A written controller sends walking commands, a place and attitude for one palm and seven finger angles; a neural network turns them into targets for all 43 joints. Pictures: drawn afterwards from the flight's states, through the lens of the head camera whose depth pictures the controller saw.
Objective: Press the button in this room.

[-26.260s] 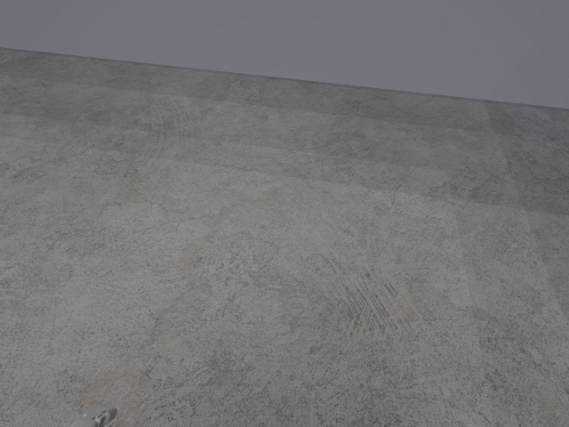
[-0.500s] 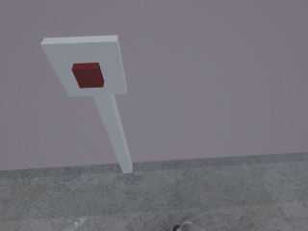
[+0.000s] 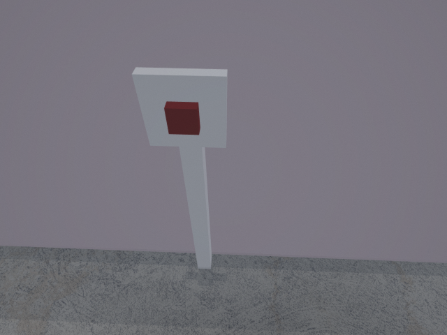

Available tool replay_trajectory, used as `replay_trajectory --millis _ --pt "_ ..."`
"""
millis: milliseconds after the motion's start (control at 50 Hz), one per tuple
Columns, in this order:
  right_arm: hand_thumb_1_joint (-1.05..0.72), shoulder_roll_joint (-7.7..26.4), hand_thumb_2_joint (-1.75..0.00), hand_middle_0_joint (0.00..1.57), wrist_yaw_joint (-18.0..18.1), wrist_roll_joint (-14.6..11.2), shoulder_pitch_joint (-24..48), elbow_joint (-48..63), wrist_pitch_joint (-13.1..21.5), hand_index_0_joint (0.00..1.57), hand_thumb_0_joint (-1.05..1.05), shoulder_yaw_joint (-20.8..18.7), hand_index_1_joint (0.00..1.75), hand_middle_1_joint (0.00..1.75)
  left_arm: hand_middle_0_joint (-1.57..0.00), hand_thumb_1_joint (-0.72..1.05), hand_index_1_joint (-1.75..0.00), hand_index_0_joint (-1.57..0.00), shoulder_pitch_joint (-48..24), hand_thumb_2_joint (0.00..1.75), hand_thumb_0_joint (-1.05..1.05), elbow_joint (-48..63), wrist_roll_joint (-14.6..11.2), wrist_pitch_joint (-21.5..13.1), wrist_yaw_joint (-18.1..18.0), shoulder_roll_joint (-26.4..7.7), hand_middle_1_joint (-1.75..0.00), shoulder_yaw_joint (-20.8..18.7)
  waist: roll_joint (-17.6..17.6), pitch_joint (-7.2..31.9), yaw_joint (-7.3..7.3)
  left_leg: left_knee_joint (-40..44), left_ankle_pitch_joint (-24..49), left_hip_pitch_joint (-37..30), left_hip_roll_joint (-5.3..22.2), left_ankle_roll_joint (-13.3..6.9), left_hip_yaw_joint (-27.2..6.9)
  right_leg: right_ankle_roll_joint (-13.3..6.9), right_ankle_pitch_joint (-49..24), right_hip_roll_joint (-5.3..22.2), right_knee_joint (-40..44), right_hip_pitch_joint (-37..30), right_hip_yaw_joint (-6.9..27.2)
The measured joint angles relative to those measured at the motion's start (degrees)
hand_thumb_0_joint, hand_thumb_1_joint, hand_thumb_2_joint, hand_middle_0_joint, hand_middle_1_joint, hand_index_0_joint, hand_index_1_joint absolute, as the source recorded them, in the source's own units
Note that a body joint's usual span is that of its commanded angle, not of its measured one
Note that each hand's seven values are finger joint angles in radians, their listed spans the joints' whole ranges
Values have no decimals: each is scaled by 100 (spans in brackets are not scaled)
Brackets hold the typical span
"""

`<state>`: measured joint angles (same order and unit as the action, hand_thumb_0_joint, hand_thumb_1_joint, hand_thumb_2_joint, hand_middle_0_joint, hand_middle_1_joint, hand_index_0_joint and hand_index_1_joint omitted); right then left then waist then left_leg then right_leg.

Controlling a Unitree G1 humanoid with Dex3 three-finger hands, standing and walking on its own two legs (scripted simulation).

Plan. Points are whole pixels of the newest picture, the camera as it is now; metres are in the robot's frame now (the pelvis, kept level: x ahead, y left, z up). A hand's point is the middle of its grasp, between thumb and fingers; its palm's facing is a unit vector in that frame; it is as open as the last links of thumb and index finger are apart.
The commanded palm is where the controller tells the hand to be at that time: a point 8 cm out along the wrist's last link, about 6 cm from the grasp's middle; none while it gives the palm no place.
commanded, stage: come to a stop and stand still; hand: left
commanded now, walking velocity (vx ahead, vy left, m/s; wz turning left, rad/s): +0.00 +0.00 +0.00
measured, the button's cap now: (183, 117) +0.52 +0.13 +0.13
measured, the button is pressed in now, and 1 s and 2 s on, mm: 0 0 0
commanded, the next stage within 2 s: look again from close up in 1.64 s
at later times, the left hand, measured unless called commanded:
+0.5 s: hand out of the picture -0.06 +0.24 -0.15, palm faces -0.01 -0.98 -0.17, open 7.4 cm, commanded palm none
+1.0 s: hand out of the picture -0.14 +0.27 -0.17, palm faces +0.01 -0.99 -0.11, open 7.4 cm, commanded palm none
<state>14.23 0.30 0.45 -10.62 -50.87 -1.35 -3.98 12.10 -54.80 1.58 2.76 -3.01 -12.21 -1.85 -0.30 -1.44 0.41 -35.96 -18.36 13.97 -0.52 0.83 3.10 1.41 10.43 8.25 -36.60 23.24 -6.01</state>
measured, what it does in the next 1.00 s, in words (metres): steps to the left: right foot, then right foot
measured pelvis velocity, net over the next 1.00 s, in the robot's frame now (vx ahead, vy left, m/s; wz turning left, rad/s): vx -0.11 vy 0.12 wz -0.03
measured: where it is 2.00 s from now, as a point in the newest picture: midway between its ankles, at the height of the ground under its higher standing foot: outside the picture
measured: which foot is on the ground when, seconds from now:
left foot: down 0.00-1.00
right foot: down 0.00-0.00, up 0.02-0.20, down 0.22-0.50, up 0.52-0.66, down 0.68-0.96, up 0.98-1.00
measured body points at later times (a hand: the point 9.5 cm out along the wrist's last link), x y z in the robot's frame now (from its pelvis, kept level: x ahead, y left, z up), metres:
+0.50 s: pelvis -0.07 +0.07 +0.02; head -0.08 +0.07 +0.47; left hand -0.05 +0.29 -0.14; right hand -0.08 -0.16 -0.14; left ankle +0.01 +0.11 -0.72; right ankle -0.02 -0.05 -0.71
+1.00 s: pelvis -0.11 +0.12 +0.02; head -0.11 +0.14 +0.47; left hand -0.14 +0.32 -0.15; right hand -0.12 -0.11 -0.13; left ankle -0.03 +0.13 -0.72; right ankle -0.10 -0.03 -0.71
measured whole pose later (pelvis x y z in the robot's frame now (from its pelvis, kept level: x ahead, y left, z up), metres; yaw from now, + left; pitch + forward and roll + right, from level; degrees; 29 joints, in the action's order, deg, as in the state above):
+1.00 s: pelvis -0.11 +0.12 +0.02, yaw -2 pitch -2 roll -3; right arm 8.8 1.5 1.0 -18.4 -61.7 -0.7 -0.5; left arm 21.4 -63.8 1.3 1.8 -1.7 -6.2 -0.7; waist -0.4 -0.2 -0.5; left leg -25.4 -7.8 17.3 -4.2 -7.7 6.0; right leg -1.6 20.1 -0.5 -33.4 14.6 -0.6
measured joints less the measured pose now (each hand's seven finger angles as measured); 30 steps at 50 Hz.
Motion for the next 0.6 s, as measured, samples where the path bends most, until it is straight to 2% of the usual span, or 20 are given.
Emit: replay_trajectory --millis 60,100,140,200,220,260,340,380,440,500,600 --pt "-91 -117 -90 19 -4 99 -138 105 -76 19 0 111 30 30 -20 91 -30 -20 242 90 1 -9 -39 177 21 -47 -30 -53 13 187 77 -140 -109 -77 -71 -352 203 -87 1060 -289 -741 133 468" --pt "-91 -204 -90 19 -20 119 -191 130 -100 19 0 186 30 30 -20 91 -30 -20 387 90 1 -13 -22 214 64 -52 -30 -48 -40 287 47 -29 -56 -82 -108 -449 264 -126 1134 -515 -1285 200 633" --pt "-91 -272 -90 19 -41 122 -221 131 -105 19 0 252 30 30 -20 91 -30 -20 484 90 1 8 -29 178 102 -23 -30 -29 -97 303 35 88 82 -27 -179 -507 291 -147 1118 -671 -1481 114 668" --pt "-91 -347 -90 20 -39 114 -250 90 -87 20 0 325 30 30 -20 91 -30 -20 602 90 1 48 -33 64 139 69 -30 22 -167 231 94 221 277 122 -307 -596 369 -186 1092 -784 -799 -335 587" --pt "-91 -378 -90 20 -37 101 -268 74 -78 20 0 350 30 30 -20 91 -30 -20 657 90 1 62 -32 10 143 91 -30 38 -151 212 121 224 319 207 -361 -616 417 -216 990 -805 -336 -548 610" --pt "-91 -357 -89 20 10 31 -235 -1 -62 20 0 310 30 30 -20 91 -30 -20 692 90 1 -26 -24 -80 126 246 -30 90 -322 78 135 250 400 298 -318 -621 432 -276 578 -881 2 -578 640" --pt "-94 -248 -89 20 29 13 -354 -140 -12 20 -1 269 30 30 -20 91 -30 -20 837 90 1 -195 -49 -147 158 451 -30 227 -426 -6 -63 614 595 268 -329 -478 383 -278 304 -847 419 -652 561" --pt "-94 -259 -89 20 21 20 -502 -254 8 20 -1 291 30 30 -20 91 -30 -20 842 90 1 -261 -54 -134 155 472 -30 237 -348 -11 -117 728 745 249 -311 -509 399 -258 229 -848 543 -687 539" --pt "-93 -283 -89 20 27 52 -741 -489 24 20 0 329 30 30 -20 91 -30 -20 770 90 1 -350 -66 -104 167 486 -30 235 -223 28 -134 910 902 202 -303 -711 422 -246 315 -881 651 -707 570" --pt "-92 -281 -89 20 44 61 -927 -708 -5 20 0 344 30 30 -20 91 -30 -20 679 90 1 -368 -25 -96 162 503 -30 211 -158 82 -125 1142 1025 171 -334 -781 432 -325 658 -875 628 -642 595" --pt "-91 -273 -89 20 78 56 -990 -965 -90 20 0 327 30 30 -20 92 -30 -20 686 90 1 -427 -4 -78 157 481 -30 115 -146 165 -96 1390 1258 186 -429 -900 488 -387 1057 -814 73 -596 597"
